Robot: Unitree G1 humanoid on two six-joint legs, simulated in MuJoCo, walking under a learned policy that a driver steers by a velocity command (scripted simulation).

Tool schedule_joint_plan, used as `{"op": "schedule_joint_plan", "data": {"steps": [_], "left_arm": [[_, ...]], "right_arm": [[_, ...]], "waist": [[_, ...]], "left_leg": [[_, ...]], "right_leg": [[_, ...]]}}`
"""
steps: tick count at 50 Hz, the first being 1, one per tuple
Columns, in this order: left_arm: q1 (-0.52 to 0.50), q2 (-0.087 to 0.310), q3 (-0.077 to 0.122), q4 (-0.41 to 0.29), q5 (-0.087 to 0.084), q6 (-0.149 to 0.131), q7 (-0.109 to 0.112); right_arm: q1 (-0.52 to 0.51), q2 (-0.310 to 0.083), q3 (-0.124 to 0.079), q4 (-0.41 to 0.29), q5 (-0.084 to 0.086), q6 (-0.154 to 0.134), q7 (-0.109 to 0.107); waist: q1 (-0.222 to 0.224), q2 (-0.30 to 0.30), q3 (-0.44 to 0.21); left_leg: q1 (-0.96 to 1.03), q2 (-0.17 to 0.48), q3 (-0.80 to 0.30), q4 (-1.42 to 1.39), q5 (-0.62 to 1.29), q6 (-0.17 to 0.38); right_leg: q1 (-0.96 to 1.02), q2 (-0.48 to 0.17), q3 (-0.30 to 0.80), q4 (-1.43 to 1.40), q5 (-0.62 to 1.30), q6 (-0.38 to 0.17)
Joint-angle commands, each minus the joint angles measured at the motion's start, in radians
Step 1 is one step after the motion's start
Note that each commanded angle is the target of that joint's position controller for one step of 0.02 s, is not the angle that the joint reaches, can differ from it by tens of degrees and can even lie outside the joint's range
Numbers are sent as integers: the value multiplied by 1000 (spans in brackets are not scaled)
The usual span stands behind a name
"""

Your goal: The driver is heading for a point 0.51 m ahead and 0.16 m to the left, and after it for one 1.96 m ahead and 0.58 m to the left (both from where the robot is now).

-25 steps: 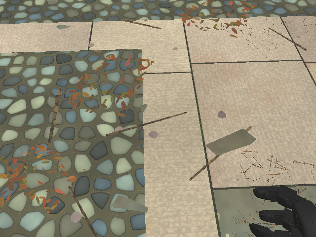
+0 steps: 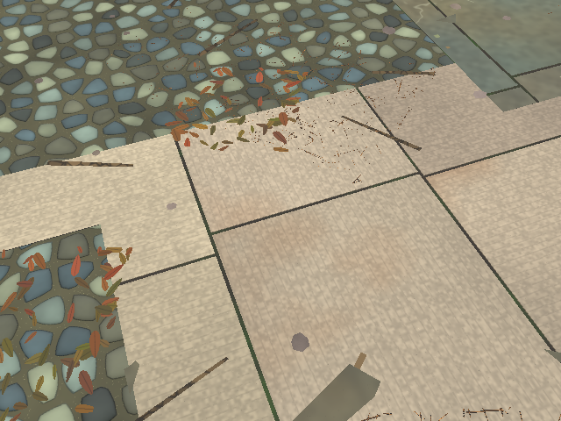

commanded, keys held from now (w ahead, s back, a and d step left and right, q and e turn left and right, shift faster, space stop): w+q+shift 0.32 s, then q+shift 0.24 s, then e+shift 0.44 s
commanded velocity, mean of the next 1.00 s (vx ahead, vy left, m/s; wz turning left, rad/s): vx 0.54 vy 0.00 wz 0.41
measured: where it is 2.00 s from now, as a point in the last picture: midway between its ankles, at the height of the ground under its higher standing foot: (208, 341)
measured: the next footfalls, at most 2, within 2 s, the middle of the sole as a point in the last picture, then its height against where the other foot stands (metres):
left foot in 0.34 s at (228, 412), level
right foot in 0.72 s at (211, 289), level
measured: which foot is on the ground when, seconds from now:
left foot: up 0.00-0.32, down 0.34-0.72, up 0.74-1.00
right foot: down 0.00-0.34, up 0.36-0.70, down 0.72-1.00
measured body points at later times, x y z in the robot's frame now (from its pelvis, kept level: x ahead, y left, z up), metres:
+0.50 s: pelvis +0.44 +0.09 +0.00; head +0.47 +0.10 +0.44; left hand +0.53 +0.38 -0.08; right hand +0.60 -0.16 -0.13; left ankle +0.47 +0.11 -0.72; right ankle +0.48 -0.10 -0.61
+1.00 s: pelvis +0.67 +0.15 +0.00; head +0.71 +0.17 +0.45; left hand +0.65 +0.44 -0.10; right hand +0.96 +0.02 -0.08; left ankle +0.65 +0.31 -0.69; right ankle +0.81 +0.14 -0.72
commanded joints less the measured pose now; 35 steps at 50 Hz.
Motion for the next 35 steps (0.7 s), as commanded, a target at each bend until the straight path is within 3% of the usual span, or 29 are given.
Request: {"op": "schedule_joint_plan", "data": {"steps": [1,4,7,10,11,13,14,15,16,17,18,19,20,21,22,23,24,25,26,27,29,30,32,34,35], "left_arm": [[159,119,53,17,-24,-26,13],[172,83,49,62,-49,-56,7],[161,63,44,85,-42,-71,9],[172,110,52,97,-46,-74,23],[187,138,55,101,-48,-75,29],[209,205,70,99,-45,-56,44],[188,244,82,88,-38,-36,52],[145,272,92,71,-30,-14,57],[112,274,94,56,-24,4,51],[80,214,89,55,-38,2,33],[233,79,46,-49,-36,-19,18],[180,116,33,-91,-37,-41,29],[125,142,31,-91,-36,-56,31],[98,133,27,-97,-30,-54,33],[100,126,24,-86,-14,-34,37],[72,184,60,-107,-76,-51,40],[68,196,67,-113,-71,-45,46],[37,180,67,-132,-54,-41,52],[-28,141,59,-159,-37,-43,56],[-88,98,49,-183,-32,-44,59],[-100,55,38,-178,-48,-41,50],[-119,51,37,-171,-57,-43,38],[-179,48,36,-180,-60,-47,13],[-170,79,50,-172,-49,-57,-4],[-103,102,63,-147,-49,-65,-9]], "right_arm": [[-17,-83,-25,-77,-15,17,15],[-135,-49,-29,-115,-26,55,33],[-273,-25,-17,-181,-22,53,50],[-375,-42,-9,-219,-23,45,74],[-389,-48,-9,-226,-24,43,78],[-317,-91,-20,-205,-20,43,72],[-209,-123,-32,-180,-16,46,64],[-36,-164,-52,-137,-16,49,53],[156,-216,-82,-77,-18,51,34],[130,-256,-115,-77,7,65,8],[-10,-388,-127,-119,-47,71,9],[-20,-404,-145,-169,-32,69,5],[-42,-333,-129,-162,-25,63,-9],[-73,-275,-111,-142,-14,56,-15],[-108,-253,-103,-152,-8,45,-17],[-208,-158,-77,-239,14,-3,5],[-257,-182,-80,-248,24,-19,12],[-282,-204,-89,-252,35,-23,3],[-275,-217,-95,-250,39,-19,-11],[-252,-224,-102,-241,39,-3,-30],[-200,-215,-107,-225,35,44,-66],[-146,-191,-102,-210,33,59,-80],[-67,-134,-84,-182,20,68,-92],[-72,-83,-67,-179,-2,63,-94],[-111,-89,-67,-189,-12,58,-91]], "waist": [[73,-98,-25],[48,-74,61],[32,-95,108],[35,-33,131],[32,-29,120],[-12,-69,44],[-74,-102,-23],[-165,-120,-107],[-240,-85,-188],[-225,100,-130],[30,333,-168],[-36,159,-336],[1,-6,-176],[60,-87,-53],[93,-104,-1],[111,-115,-64],[146,-105,-47],[156,-105,-26],[142,-111,-5],[122,-92,-10],[76,-17,-106],[32,18,-140],[-27,83,-136],[-16,118,-117],[30,122,-124]], "left_leg": [[-358,74,-37,67,68,-1],[-457,104,-19,25,112,-14],[-464,89,39,-136,293,0],[-338,37,147,-406,432,47],[-283,1,184,-466,461,66],[-176,-87,244,-492,395,93],[-70,-121,244,-486,316,108],[105,-147,221,-474,234,132],[328,-166,163,-523,141,159],[426,-124,20,-666,141,190],[651,130,-500,-695,484,371],[715,221,-762,-878,345,446],[538,217,-716,-941,385,381],[350,169,-600,-936,488,332],[211,130,-503,-916,651,302],[129,99,-523,-951,592,303],[59,64,-456,-963,613,280],[-23,17,-387,-967,648,257],[-79,-40,-324,-937,750,226],[-97,-96,-272,-894,829,190],[-72,-162,-185,-817,801,82],[-34,-154,-175,-797,731,38],[16,-115,-204,-779,587,13],[103,-74,-234,-708,551,10],[130,-62,-224,-630,626,-1]], "right_leg": [[296,-288,321,-415,-22,-81],[269,-263,138,-493,112,-60],[233,-190,-69,-515,321,-31],[255,-169,-190,-550,513,-6],[297,-181,-204,-526,690,5],[427,-201,-211,-362,1139,28],[458,-221,-202,-210,1294,31],[430,-243,-182,18,1355,19],[330,-240,-154,322,1217,4],[131,-43,-147,764,426,43],[-338,88,-31,1136,-279,120],[-433,63,170,1164,-240,97],[-439,7,190,1041,-184,88],[-382,-38,186,905,-163,90],[-317,-64,180,843,-165,99],[-232,-38,255,822,-175,105],[-199,-62,250,723,-158,116],[-160,-68,228,575,-148,126],[-135,-43,191,446,-104,137],[-116,5,153,315,-37,146],[-16,82,98,69,212,148],[10,95,74,-13,358,147],[24,83,81,-83,515,132],[12,64,103,-134,507,93],[55,68,95,-173,497,63]]}}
